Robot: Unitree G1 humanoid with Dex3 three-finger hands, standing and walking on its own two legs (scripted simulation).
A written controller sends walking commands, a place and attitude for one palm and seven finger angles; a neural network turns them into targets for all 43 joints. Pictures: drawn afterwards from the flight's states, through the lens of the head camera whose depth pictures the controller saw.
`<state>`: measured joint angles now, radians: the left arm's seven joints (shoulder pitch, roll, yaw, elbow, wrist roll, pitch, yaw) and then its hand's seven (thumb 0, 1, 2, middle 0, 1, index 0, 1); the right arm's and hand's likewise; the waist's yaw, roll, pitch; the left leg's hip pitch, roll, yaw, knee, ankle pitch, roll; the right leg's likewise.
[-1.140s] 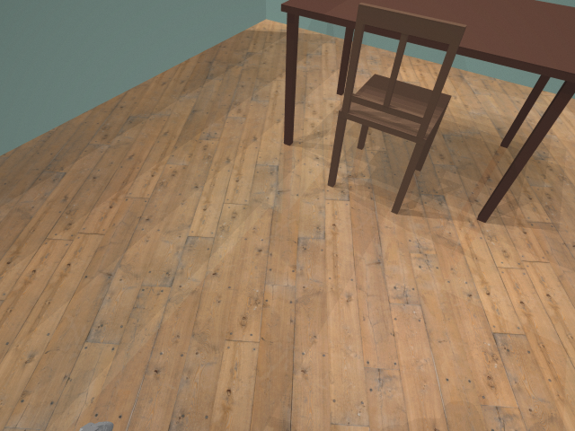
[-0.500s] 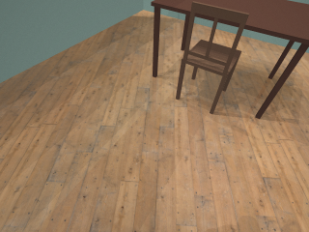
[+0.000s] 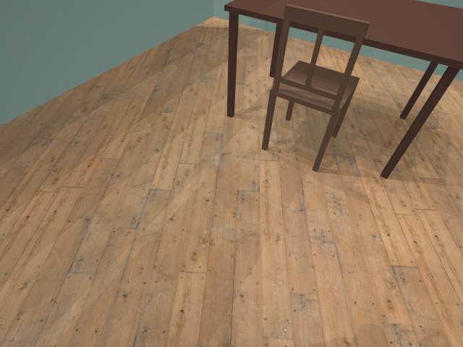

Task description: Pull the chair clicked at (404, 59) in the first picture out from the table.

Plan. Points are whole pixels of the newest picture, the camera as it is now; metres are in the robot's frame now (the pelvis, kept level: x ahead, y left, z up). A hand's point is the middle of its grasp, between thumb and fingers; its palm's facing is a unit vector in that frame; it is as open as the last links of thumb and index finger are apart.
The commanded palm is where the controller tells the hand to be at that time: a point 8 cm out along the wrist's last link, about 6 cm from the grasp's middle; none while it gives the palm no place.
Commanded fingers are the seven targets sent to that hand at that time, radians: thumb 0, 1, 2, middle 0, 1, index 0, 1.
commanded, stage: look at it before walking up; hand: left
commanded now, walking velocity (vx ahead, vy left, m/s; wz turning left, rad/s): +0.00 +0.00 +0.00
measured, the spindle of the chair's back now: (314, 58) +1.35 -0.31 -0.11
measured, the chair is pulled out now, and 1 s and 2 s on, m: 0.00 0.00 0.00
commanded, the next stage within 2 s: walk to a spot facing it in 0.30 s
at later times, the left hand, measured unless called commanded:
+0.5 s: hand out of the picture +0.07 +0.24 -0.16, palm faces -0.01 -0.95 -0.32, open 7.3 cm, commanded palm none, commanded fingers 0.00 0.90 0.90 -0.20 -0.30 -0.20 -0.30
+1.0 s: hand out of the picture +0.14 +0.19 -0.20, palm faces -0.09 -0.99 -0.11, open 7.3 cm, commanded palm none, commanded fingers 0.00 0.90 0.90 -0.20 -0.30 -0.20 -0.30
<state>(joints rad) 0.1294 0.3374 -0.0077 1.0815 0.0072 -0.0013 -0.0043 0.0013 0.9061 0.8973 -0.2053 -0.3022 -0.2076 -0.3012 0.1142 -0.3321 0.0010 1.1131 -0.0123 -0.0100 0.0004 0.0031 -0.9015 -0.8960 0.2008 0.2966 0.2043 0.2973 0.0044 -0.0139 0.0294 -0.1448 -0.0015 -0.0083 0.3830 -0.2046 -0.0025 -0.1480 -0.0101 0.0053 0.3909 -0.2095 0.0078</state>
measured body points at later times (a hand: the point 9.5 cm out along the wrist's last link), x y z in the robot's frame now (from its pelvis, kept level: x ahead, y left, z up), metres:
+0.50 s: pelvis +0.01 +0.00 +0.00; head +0.01 +0.00 +0.45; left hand +0.07 +0.29 -0.14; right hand +0.09 -0.29 -0.13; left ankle +0.00 +0.12 -0.75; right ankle +0.00 -0.12 -0.75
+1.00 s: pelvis +0.16 +0.02 -0.02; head +0.18 +0.05 +0.43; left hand +0.15 +0.24 -0.19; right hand +0.07 -0.19 -0.16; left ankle +0.03 +0.11 -0.74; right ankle +0.11 -0.10 -0.66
